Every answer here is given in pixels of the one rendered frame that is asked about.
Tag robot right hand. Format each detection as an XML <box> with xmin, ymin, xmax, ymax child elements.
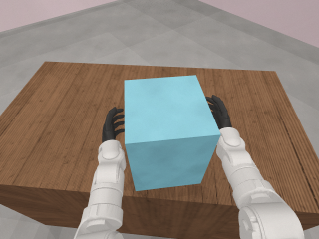
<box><xmin>205</xmin><ymin>95</ymin><xmax>232</xmax><ymax>130</ymax></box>

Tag robot left hand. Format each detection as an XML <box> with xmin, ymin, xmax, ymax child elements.
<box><xmin>102</xmin><ymin>107</ymin><xmax>125</xmax><ymax>143</ymax></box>

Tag left robot upper arm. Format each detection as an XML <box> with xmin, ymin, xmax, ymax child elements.
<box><xmin>76</xmin><ymin>229</ymin><xmax>124</xmax><ymax>239</ymax></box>

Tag left robot forearm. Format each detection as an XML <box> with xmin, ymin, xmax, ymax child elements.
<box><xmin>74</xmin><ymin>139</ymin><xmax>127</xmax><ymax>239</ymax></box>

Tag right robot upper arm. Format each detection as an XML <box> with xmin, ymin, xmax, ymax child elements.
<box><xmin>238</xmin><ymin>202</ymin><xmax>304</xmax><ymax>239</ymax></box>

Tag pedestal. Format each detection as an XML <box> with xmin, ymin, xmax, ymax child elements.
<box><xmin>0</xmin><ymin>61</ymin><xmax>319</xmax><ymax>239</ymax></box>

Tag right robot forearm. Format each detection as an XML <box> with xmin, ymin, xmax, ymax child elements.
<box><xmin>216</xmin><ymin>127</ymin><xmax>305</xmax><ymax>239</ymax></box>

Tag carton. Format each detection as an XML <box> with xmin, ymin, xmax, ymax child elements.
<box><xmin>124</xmin><ymin>75</ymin><xmax>221</xmax><ymax>191</ymax></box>

